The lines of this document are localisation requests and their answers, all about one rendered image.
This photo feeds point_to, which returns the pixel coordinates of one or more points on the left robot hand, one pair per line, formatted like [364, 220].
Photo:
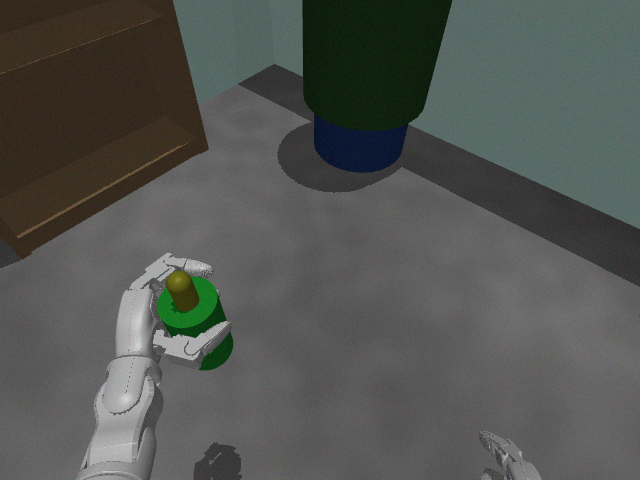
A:
[139, 329]

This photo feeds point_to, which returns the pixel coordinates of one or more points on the left robot arm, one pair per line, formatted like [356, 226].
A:
[127, 408]

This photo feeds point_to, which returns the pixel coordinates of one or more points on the potted plant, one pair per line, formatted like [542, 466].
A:
[367, 69]

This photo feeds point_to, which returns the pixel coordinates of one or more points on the bookshelf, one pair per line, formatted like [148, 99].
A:
[96, 101]

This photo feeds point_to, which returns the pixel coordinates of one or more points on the bottle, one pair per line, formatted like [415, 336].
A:
[190, 306]

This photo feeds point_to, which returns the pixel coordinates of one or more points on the right robot hand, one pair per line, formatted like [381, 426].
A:
[509, 457]

